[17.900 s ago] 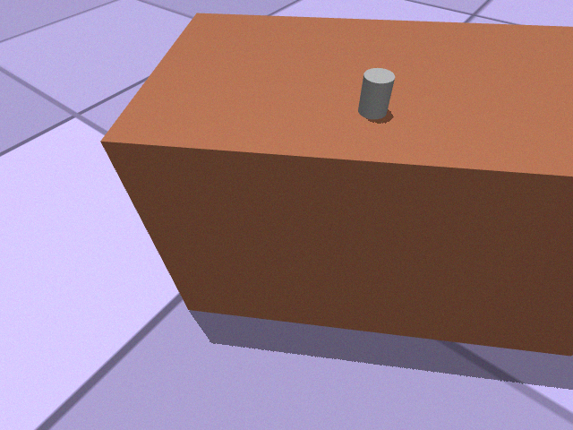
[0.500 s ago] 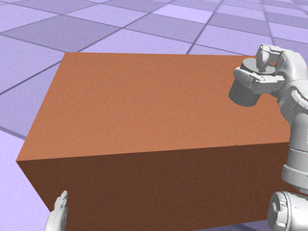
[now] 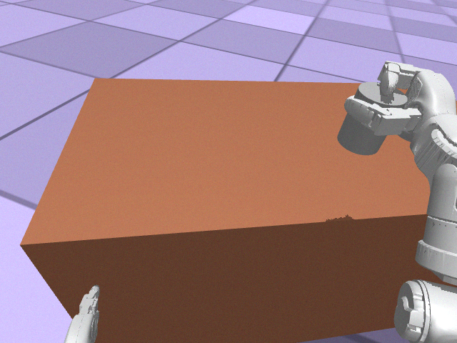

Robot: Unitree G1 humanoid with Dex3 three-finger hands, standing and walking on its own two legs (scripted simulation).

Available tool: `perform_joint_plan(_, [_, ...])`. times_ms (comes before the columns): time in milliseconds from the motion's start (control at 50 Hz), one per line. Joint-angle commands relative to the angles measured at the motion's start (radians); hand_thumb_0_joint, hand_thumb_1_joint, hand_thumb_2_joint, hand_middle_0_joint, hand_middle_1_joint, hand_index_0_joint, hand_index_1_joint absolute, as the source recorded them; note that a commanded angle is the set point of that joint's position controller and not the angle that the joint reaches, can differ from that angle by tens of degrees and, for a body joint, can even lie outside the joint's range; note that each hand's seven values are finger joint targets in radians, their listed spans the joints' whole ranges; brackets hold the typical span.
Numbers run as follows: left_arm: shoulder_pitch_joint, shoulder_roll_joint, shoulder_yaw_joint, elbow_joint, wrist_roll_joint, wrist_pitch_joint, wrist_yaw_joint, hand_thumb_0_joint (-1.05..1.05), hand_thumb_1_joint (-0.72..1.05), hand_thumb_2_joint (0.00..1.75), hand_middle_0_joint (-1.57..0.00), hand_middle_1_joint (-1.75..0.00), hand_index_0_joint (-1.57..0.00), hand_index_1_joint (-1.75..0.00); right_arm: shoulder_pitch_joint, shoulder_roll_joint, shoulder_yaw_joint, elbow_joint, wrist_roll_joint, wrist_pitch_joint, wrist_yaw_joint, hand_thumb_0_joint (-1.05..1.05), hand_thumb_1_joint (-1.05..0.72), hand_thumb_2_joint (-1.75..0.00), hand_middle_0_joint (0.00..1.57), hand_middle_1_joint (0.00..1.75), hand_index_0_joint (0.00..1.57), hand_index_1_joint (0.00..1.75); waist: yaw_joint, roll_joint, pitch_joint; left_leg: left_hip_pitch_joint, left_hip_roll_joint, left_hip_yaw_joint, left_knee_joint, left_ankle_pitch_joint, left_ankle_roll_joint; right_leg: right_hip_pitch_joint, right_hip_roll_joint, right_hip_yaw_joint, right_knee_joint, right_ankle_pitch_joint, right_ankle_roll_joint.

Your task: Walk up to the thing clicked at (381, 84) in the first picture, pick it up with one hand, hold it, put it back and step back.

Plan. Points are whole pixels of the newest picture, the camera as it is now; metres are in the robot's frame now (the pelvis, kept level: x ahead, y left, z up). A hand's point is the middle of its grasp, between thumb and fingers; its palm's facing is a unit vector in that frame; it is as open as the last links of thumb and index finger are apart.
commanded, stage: hold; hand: right
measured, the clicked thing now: (369, 119) +0.35 -0.18 +0.28
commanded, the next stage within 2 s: crouch in 0.38 s
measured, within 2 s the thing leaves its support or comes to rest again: neither
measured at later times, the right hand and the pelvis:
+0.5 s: hand (375, 109) +0.33 -0.17 +0.31, palm faces +0.09 +1.00 -0.03, open 5.5 cm; pelvis -0.01 +0.00 +0.00, yaw +0 degrees
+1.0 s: hand (331, 125) +0.42 -0.16 +0.23, palm faces +0.13 +0.99 +0.01, open 5.5 cm; pelvis -0.02 +0.00 +0.00, yaw +2 degrees
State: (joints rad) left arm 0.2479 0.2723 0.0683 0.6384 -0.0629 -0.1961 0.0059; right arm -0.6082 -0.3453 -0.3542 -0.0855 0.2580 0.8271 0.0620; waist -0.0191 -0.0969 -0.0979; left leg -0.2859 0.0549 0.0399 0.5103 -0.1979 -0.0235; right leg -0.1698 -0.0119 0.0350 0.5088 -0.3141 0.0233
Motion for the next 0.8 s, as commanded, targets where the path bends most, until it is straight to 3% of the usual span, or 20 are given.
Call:
perform_joint_plan(0, [-0.164, 0.113, 0.046, -0.161, -0.002, -0.055, -0.001, 0.00, -0.56, 0.05, -0.05, -0.05, -0.04, -0.05, -0.450, -0.207, -0.042, -0.226, 0.010, -0.072, 0.000, 0.00, -0.41, -1.32, 1.37, 1.45, 1.40, 1.45, -0.007, 0.098, -0.182, 0.117, -0.032, 0.044, -0.066, 0.141, 0.016, -0.004, 0.038, -0.026, -0.063, 0.243, -0.032])
perform_joint_plan(20, [-0.168, 0.133, 0.067, -0.165, 0.000, -0.056, 0.003, 0.00, -0.56, 0.06, -0.05, -0.05, -0.04, -0.06, -0.459, -0.209, -0.039, -0.210, 0.006, -0.071, -0.001, 0.00, -0.39, -1.32, 1.36, 1.46, 1.39, 1.46, 0.007, 0.099, -0.185, 0.110, -0.034, 0.045, -0.066, 0.133, 0.018, 0.003, 0.037, -0.025, -0.066, 0.236, -0.032])
perform_joint_plan(40, [-0.187, 0.135, 0.058, -0.169, 0.002, -0.058, 0.003, 0.00, -0.56, 0.05, -0.05, -0.05, -0.04, -0.05, -0.454, -0.217, -0.046, -0.213, 0.005, -0.073, -0.005, 0.00, -0.41, -1.32, 1.37, 1.45, 1.40, 1.45, -0.011, 0.101, -0.168, 0.111, -0.038, 0.051, -0.066, 0.103, 0.019, -0.012, 0.035, -0.019, -0.074, 0.214, -0.030])
perform_joint_plan(80, [-0.171, 0.128, 0.059, -0.136, 0.003, -0.057, 0.002, 0.00, -0.56, 0.05, -0.05, -0.05, -0.05, -0.05, -0.444, -0.222, -0.056, -0.175, 0.004, -0.076, -0.008, 0.00, -0.41, -1.31, 1.36, 1.44, 1.38, 1.44, -0.008, 0.086, -0.169, 0.115, -0.039, 0.051, -0.065, 0.105, 0.023, -0.008, 0.030, -0.015, -0.080, 0.219, -0.025])
perform_joint_plan(100, [-0.181, 0.100, 0.032, -0.161, 0.001, -0.058, 0.000, 0.00, -0.56, 0.05, -0.05, -0.05, -0.04, -0.05, -0.436, -0.205, -0.045, -0.172, 0.005, -0.077, -0.005, 0.00, -0.43, -1.30, 1.36, 1.44, 1.39, 1.44, -0.012, 0.090, -0.174, 0.125, -0.038, 0.052, -0.062, 0.114, 0.022, -0.014, 0.031, -0.016, -0.075, 0.228, -0.026])
perform_joint_plan(120, [-0.167, 0.114, 0.047, -0.163, 0.003, -0.056, 0.001, 0.00, -0.56, 0.05, -0.05, -0.05, -0.04, -0.05, -0.447, -0.214, -0.055, -0.191, 0.007, -0.083, -0.010, 0.00, -0.41, -1.29, 1.35, 1.43, 1.38, 1.43, -0.008, 0.106, -0.196, 0.133, -0.037, 0.051, -0.060, 0.126, 0.021, -0.004, 0.031, -0.019, -0.068, 0.240, -0.027])
perform_joint_plan(180, [-0.156, 0.104, 0.040, -0.147, 0.006, -0.051, 0.001, 0.00, -0.56, 0.05, -0.05, -0.05, -0.05, -0.05, -0.425, -0.220, -0.062, -0.186, 0.003, -0.094, -0.011, 0.00, -0.43, -1.31, 1.37, 1.45, 1.40, 1.45, -0.016, 0.086, -0.210, 0.147, -0.036, 0.049, -0.055, 0.154, 0.024, -0.003, 0.032, -0.023, -0.067, 0.271, -0.023])
perform_joint_plan(280, [-0.141, 0.109, 0.047, -0.166, 0.003, -0.054, 0.000, 0.00, -0.56, 0.05, -0.05, -0.05, -0.04, -0.05, -0.409, -0.210, -0.054, -0.204, 0.003, -0.110, -0.009, 0.00, -0.43, -1.33, 1.38, 1.46, 1.41, 1.46, 0.002, 0.099, -0.199, 0.126, -0.033, 0.041, -0.066, 0.132, 0.019, 0.000, 0.038, -0.031, -0.066, 0.230, -0.033])
perform_joint_plan(300, [-0.134, 0.106, 0.051, -0.149, 0.003, -0.051, -0.002, 0.00, -0.56, 0.05, -0.05, -0.05, -0.04, -0.05, -0.411, -0.194, -0.035, -0.230, 0.004, -0.114, -0.005, 0.00, -0.42, -1.33, 1.38, 1.47, 1.41, 1.47, -0.002, 0.082, -0.197, 0.129, -0.035, 0.044, -0.061, 0.142, 0.021, 0.000, 0.035, -0.027, -0.067, 0.244, -0.030])
perform_joint_plan(340, [-0.139, 0.096, 0.039, -0.139, 0.001, -0.048, -0.005, 0.00, -0.56, 0.05, -0.05, -0.05, -0.04, -0.05, -0.416, -0.208, -0.041, -0.231, 0.002, -0.111, -0.004, 0.00, -0.42, -1.32, 1.37, 1.45, 1.39, 1.45, -0.002, 0.080, -0.175, 0.121, -0.035, 0.045, -0.067, 0.120, 0.020, -0.008, 0.036, -0.027, -0.070, 0.219, -0.031])
perform_joint_plan(360, [-0.153, 0.102, 0.042, -0.157, 0.002, -0.051, -0.006, 0.00, -0.56, 0.05, -0.05, -0.05, -0.04, -0.05, -0.427, -0.189, -0.025, -0.225, 0.003, -0.110, -0.003, 0.00, -0.41, -1.31, 1.36, 1.45, 1.39, 1.45, 0.005, 0.076, -0.172, 0.114, -0.037, 0.046, -0.070, 0.110, 0.021, -0.009, 0.033, -0.026, -0.077, 0.209, -0.030])
perform_joint_plan(400, [-0.170, 0.129, 0.067, -0.163, 0.004, -0.056, -0.001, 0.00, -0.56, 0.05, -0.05, -0.05, -0.05, -0.05, -0.465, -0.214, -0.039, -0.256, 0.005, -0.111, -0.008, 0.00, -0.41, -1.32, 1.36, 1.45, 1.39, 1.45, 0.006, 0.072, -0.164, 0.107, -0.038, 0.047, -0.077, 0.062, 0.020, -0.013, 0.033, -0.023, -0.085, 0.161, -0.031])
perform_joint_plan(540, [-0.199, 0.079, 0.007, -0.153, 0.004, -0.063, 0.001, 0.00, -0.53, 0.03, -0.04, -0.04, -0.05, -0.03, -0.410, -0.177, -0.019, -0.082, 0.006, -0.075, -0.004, 0.00, -0.42, -1.29, 1.37, 1.43, 1.39, 1.43, 0.005, 0.141, -0.094, 0.093, -0.033, 0.048, -0.108, -0.032, 0.005, -0.057, 0.044, -0.029, -0.100, 0.057, -0.047])
perform_joint_plan(560, [-0.198, 0.086, 0.015, -0.132, 0.006, -0.066, 0.003, 0.00, -0.53, 0.03, -0.04, -0.04, -0.05, -0.02, -0.425, -0.183, -0.023, -0.055, 0.004, -0.071, -0.009, 0.00, -0.42, -1.29, 1.37, 1.44, 1.39, 1.44, 0.005, 0.136, -0.082, 0.082, -0.033, 0.047, -0.111, -0.054, 0.004, -0.066, 0.045, -0.029, -0.105, 0.029, -0.048])
perform_joint_plan(580, [-0.169, 0.086, 0.022, -0.094, 0.008, -0.063, 0.004, 0.00, -0.53, 0.03, -0.04, -0.04, -0.05, -0.02, -0.453, -0.191, -0.025, -0.054, 0.000, -0.075, -0.015, 0.00, -0.40, -1.30, 1.37, 1.44, 1.39, 1.44, 0.014, 0.122, -0.085, 0.072, -0.033, 0.044, -0.113, -0.064, 0.005, -0.058, 0.045, -0.029, -0.110, 0.018, -0.048])
perform_joint_plan(600, [-0.183, 0.073, -0.001, -0.124, 0.008, -0.070, 0.003, 0.00, -0.53, 0.03, -0.04, -0.04, -0.05, -0.03, -0.445, -0.182, -0.019, 0.024, -0.004, -0.073, -0.019, 0.00, -0.38, -1.30, 1.37, 1.45, 1.40, 1.45, 0.020, 0.140, -0.060, 0.066, -0.034, 0.043, -0.119, -0.069, 0.002, -0.070, 0.045, -0.031, -0.111, 0.011, -0.051])
perform_joint_plan(660, [-0.150, 0.099, 0.033, -0.123, 0.015, -0.085, 0.013, 0.00, -0.53, 0.03, -0.04, -0.04, -0.05, -0.02, -0.505, -0.179, -0.001, 0.082, -0.024, -0.108, -0.032, 0.00, -0.37, -1.30, 1.37, 1.44, 1.39, 1.44, 0.046, 0.160, -0.090, 0.068, -0.029, 0.036, -0.115, -0.034, -0.004, -0.056, 0.045, -0.033, -0.104, 0.032, -0.053])
perform_joint_plan(720, [-0.156, 0.087, 0.020, -0.193, 0.021, -0.113, 0.024, 0.00, -0.53, 0.03, -0.04, -0.04, -0.05, -0.03, -0.599, -0.194, 0.003, 0.099, -0.046, -0.190, -0.043, 0.00, -0.36, -1.29, 1.37, 1.44, 1.40, 1.44, 0.052, 0.155, -0.143, 0.081, -0.021, 0.021, -0.102, -0.012, -0.004, -0.038, 0.042, -0.037, -0.088, 0.048, -0.052])
perform_joint_plan(760, [-0.111, 0.072, 0.011, -0.152, 0.025, -0.123, 0.026, 0.00, -0.54, 0.04, -0.04, -0.04, -0.05, -0.03, -0.653, -0.188, 0.023, 0.155, -0.060, -0.252, -0.050, 0.00, -0.36, -1.33, 1.40, 1.48, 1.43, 1.48, 0.062, 0.123, -0.159, 0.066, -0.030, 0.028, -0.080, 0.028, 0.004, -0.032, 0.037, -0.033, -0.085, 0.076, -0.044])
perform_joint_plan(780, [-0.107, 0.076, 0.020, -0.151, 0.026, -0.129, 0.030, 0.00, -0.54, 0.05, -0.04, -0.04, -0.05, -0.04, -0.670, -0.207, 0.010, 0.160, -0.064, -0.290, -0.052, 0.00, -0.38, -1.35, 1.41, 1.49, 1.44, 1.49, 0.058, 0.088, -0.180, 0.069, -0.027, 0.022, -0.073, 0.043, 0.007, -0.032, 0.037, -0.035, -0.078, 0.084, -0.041])
